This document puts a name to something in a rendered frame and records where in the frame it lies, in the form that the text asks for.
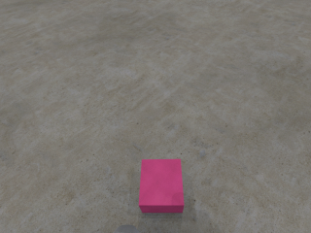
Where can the carton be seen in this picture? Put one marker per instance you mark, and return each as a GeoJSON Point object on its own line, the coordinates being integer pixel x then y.
{"type": "Point", "coordinates": [161, 186]}

